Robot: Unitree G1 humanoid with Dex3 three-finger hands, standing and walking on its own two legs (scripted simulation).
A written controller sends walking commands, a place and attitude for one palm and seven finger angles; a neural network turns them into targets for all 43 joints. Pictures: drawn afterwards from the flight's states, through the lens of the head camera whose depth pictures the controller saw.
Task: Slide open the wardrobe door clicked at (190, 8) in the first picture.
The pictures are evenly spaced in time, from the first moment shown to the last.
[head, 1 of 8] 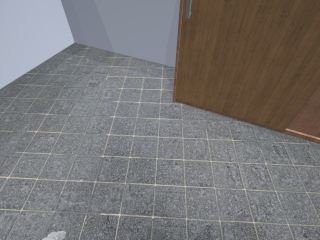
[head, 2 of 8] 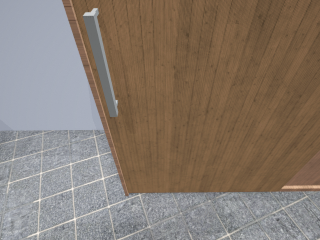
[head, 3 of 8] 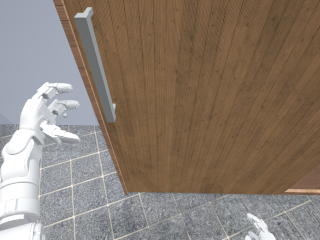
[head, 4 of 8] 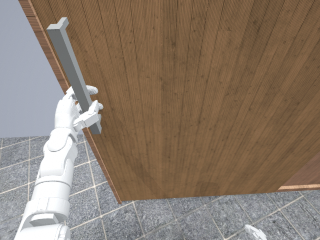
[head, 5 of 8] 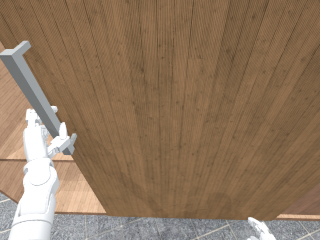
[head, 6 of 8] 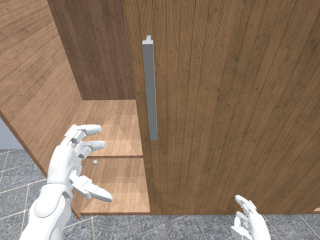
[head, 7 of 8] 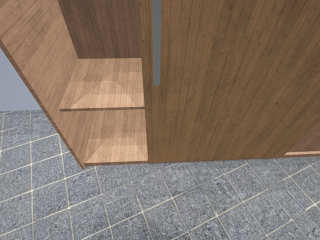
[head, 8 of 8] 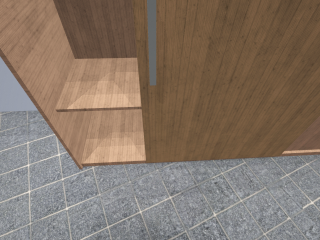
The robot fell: no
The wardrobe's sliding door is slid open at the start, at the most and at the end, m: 0.00 0.44 0.44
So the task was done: yes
